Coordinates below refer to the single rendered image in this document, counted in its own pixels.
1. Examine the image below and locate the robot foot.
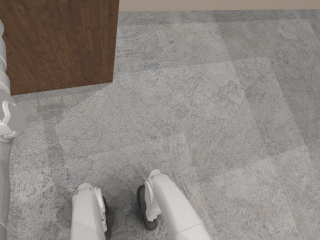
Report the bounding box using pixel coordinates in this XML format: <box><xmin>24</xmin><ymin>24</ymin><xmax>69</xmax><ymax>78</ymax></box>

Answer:
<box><xmin>102</xmin><ymin>196</ymin><xmax>112</xmax><ymax>240</ymax></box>
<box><xmin>137</xmin><ymin>185</ymin><xmax>158</xmax><ymax>231</ymax></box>

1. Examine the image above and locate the right robot foot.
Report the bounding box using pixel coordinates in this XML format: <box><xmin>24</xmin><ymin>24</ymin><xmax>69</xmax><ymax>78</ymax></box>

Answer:
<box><xmin>137</xmin><ymin>185</ymin><xmax>158</xmax><ymax>231</ymax></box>

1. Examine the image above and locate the left robot upper arm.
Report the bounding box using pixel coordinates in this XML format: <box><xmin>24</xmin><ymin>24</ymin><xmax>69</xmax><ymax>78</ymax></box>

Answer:
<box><xmin>0</xmin><ymin>88</ymin><xmax>25</xmax><ymax>240</ymax></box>

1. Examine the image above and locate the left robot foot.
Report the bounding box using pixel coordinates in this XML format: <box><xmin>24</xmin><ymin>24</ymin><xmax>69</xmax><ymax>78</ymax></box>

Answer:
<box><xmin>102</xmin><ymin>196</ymin><xmax>112</xmax><ymax>240</ymax></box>

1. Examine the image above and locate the robot left forearm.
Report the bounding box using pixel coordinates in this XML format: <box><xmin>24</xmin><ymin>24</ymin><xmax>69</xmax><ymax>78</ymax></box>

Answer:
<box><xmin>0</xmin><ymin>19</ymin><xmax>11</xmax><ymax>96</ymax></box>

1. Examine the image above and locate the cabinet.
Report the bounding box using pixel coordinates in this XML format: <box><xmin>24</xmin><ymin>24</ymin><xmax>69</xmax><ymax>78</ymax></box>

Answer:
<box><xmin>0</xmin><ymin>0</ymin><xmax>120</xmax><ymax>96</ymax></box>

